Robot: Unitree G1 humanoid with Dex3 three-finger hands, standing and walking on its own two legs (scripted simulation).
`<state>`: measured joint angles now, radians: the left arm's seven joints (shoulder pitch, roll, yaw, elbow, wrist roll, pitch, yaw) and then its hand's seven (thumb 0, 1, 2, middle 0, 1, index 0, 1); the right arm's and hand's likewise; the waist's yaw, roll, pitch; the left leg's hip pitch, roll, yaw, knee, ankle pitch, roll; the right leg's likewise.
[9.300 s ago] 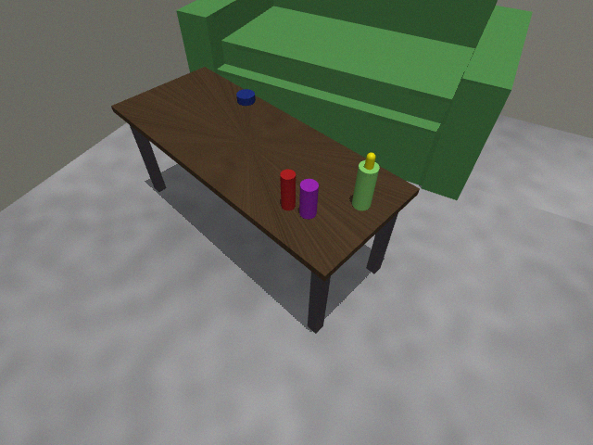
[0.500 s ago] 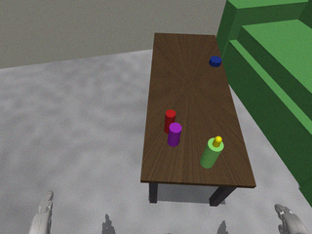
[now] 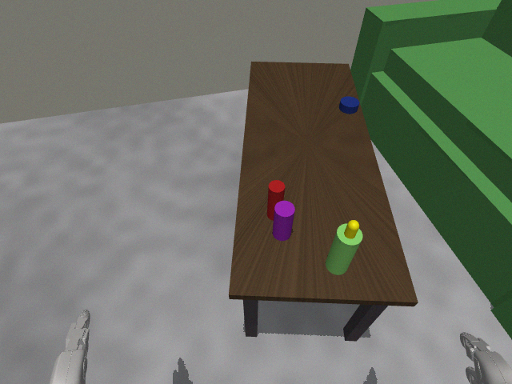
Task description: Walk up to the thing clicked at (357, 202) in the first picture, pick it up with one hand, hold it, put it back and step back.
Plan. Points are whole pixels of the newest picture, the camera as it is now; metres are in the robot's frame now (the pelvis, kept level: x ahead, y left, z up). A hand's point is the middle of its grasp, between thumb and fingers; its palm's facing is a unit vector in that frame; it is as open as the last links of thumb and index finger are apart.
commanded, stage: go down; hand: right
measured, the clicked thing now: (344, 245) +0.45 -0.20 -0.18
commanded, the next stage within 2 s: approach in 1.40 s
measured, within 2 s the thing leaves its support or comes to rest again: neither
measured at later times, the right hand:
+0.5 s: hand (481, 327) +0.21 -0.32 +0.00, palm faces +0.23 +0.93 -0.30, open 17.2 cm
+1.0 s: hand (502, 257) +0.30 -0.36 +0.05, palm faces +0.23 +0.96 -0.14, open 17.3 cm
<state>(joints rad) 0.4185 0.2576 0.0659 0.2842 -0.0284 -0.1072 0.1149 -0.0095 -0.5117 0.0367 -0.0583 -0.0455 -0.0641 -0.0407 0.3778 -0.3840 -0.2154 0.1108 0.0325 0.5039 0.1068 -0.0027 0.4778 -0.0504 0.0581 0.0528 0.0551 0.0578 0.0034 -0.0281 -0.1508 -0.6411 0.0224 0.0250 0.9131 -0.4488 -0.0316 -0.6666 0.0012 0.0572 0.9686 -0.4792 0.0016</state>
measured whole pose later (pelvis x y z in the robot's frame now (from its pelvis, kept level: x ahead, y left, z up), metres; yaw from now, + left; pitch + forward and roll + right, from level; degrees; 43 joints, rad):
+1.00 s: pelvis +0.00 +0.01 +0.01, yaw +0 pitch +10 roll +2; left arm 0.30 0.28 0.00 0.50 -0.01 -0.22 0.16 -0.01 -0.54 0.06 -0.06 -0.05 -0.05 -0.06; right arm -0.24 -0.68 -0.55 0.80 0.13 0.05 0.46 -0.01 0.48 -0.04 0.06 0.05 0.05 0.05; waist 0.03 0.01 -0.09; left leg -0.62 0.01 0.03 0.83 -0.40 -0.02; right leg -0.64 -0.01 0.06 0.89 -0.43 0.01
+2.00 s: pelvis -0.03 +0.00 -0.06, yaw +3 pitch +22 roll +4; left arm 0.32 0.27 0.00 0.20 0.05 -0.25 0.07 -0.01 -0.53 0.05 -0.06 -0.04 -0.06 -0.05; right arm -0.50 -0.71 -0.71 1.19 0.23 -0.52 0.56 -0.01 0.61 -0.01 0.06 0.04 0.06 0.05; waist 0.20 0.08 -0.14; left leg -1.10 -0.01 0.02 1.19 -0.48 -0.03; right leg -1.13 -0.03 0.06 1.28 -0.54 0.00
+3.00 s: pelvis -0.06 +0.00 -0.15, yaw +5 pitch +30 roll +7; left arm 0.49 0.32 0.15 -0.36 0.08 -0.13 -0.06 -0.01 -0.54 0.05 -0.07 -0.05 -0.07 -0.05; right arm -0.58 -0.54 -0.62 1.05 0.02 -0.61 0.13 -0.01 0.59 -0.04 0.04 0.05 0.04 0.06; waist 0.33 0.05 -0.18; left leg -1.51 -0.03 0.06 1.56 -0.57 -0.03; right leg -1.55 -0.04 0.11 1.67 -0.64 0.01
